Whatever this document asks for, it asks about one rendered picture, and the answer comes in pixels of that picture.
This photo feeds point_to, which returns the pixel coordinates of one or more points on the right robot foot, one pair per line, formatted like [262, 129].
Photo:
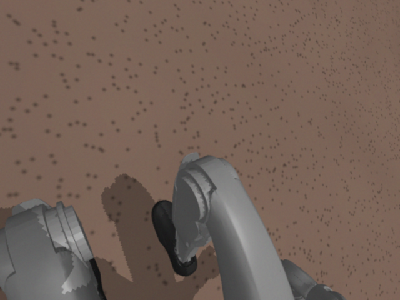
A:
[166, 232]

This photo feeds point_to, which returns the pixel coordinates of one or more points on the right robot hand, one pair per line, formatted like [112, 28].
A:
[300, 282]

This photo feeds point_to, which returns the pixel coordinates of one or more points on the right robot arm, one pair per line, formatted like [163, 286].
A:
[323, 292]

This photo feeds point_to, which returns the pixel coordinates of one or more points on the left robot foot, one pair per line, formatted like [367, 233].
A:
[98, 278]

